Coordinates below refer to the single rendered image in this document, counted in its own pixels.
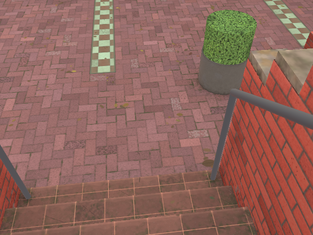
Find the stairs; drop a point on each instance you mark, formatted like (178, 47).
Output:
(184, 203)

